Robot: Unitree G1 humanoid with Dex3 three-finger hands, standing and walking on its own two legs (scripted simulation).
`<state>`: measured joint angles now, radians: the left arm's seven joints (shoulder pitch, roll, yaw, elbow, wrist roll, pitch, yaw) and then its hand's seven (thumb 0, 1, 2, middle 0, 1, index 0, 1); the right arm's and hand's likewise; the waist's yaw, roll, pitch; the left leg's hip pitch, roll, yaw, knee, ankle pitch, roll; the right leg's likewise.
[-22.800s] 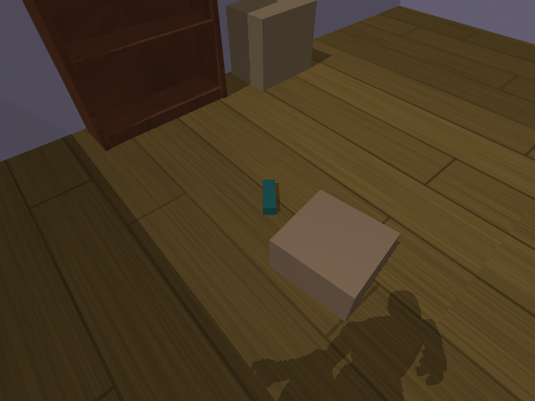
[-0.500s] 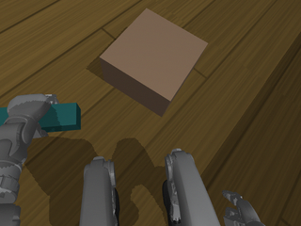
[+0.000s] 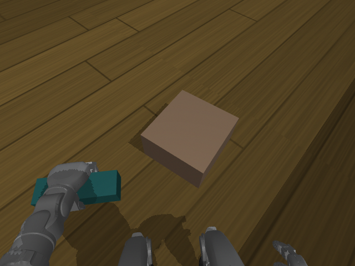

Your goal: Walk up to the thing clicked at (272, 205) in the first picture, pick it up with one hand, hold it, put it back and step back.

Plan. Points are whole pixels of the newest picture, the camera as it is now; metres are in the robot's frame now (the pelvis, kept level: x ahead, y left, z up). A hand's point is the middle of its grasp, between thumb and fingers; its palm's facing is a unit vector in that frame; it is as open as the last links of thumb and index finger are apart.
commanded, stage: lift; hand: left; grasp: from above
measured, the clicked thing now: (79, 189) +0.35 +0.24 -0.10
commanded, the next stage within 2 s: hold in 0.46 s
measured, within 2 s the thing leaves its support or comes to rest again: neither
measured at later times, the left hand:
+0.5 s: hand (71, 171) +0.35 +0.22 +0.01, palm faces -0.47 -0.06 -0.88, open 9.7 cm
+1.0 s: hand (66, 155) +0.37 +0.22 +0.05, palm faces -0.48 -0.04 -0.88, open 9.7 cm
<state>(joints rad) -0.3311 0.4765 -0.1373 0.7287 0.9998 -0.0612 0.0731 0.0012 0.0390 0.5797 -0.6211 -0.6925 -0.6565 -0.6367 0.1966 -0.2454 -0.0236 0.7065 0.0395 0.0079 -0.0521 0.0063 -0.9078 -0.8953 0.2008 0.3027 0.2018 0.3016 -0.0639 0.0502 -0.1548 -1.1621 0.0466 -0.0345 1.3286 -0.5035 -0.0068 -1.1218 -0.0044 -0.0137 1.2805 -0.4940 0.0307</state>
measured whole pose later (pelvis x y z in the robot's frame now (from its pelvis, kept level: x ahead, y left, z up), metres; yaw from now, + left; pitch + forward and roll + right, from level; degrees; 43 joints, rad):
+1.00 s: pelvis +0.07 +0.00 +0.11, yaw -1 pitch +7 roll +0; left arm -0.27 0.41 -0.21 0.71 1.00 -0.02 0.01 0.00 0.04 0.58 -0.62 -0.69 -0.66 -0.63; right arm 0.21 -0.25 -0.05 0.71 0.06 0.05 -0.05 0.01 -0.90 -0.89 0.20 0.30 0.20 0.30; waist -0.01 0.04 -0.07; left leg -0.45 0.04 0.03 0.67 -0.34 -0.01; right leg -0.45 -0.02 0.03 0.66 -0.33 0.03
